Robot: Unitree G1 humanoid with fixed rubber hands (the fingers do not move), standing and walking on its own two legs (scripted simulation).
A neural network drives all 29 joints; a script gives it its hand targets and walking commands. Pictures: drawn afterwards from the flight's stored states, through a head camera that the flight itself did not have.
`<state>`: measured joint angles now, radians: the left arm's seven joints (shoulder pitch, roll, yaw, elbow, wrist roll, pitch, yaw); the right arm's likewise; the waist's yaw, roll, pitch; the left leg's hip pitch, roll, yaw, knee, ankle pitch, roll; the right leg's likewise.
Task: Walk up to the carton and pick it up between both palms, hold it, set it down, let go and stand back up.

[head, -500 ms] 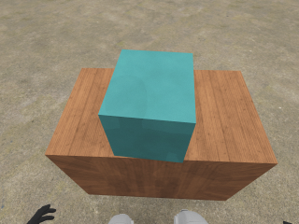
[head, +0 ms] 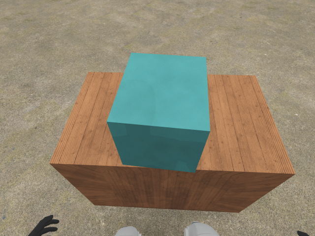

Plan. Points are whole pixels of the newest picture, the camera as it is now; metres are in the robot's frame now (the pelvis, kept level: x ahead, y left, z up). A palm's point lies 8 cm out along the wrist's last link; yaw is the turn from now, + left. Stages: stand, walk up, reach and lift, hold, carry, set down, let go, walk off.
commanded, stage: walk up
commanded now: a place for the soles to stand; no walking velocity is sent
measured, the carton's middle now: (163, 112) +0.49 +0.01 -0.03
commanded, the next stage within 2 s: reach and lift in 0.22 s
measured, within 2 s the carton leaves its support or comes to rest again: neither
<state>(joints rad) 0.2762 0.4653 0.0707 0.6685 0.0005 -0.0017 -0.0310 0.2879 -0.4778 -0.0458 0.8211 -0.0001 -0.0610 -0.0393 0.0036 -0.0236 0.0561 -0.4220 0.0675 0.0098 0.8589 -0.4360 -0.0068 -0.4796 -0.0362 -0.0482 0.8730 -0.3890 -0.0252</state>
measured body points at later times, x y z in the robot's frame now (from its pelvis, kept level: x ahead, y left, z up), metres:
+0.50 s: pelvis +0.00 +0.00 +0.00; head +0.03 +0.00 +0.44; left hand +0.19 +0.30 -0.07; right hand +0.12 -0.35 -0.09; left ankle +0.01 +0.16 -0.70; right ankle +0.04 -0.11 -0.70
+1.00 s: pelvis -0.01 +0.01 +0.02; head -0.01 +0.02 +0.47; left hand +0.21 +0.27 -0.04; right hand +0.14 -0.30 -0.04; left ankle +0.01 +0.16 -0.70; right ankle +0.04 -0.11 -0.70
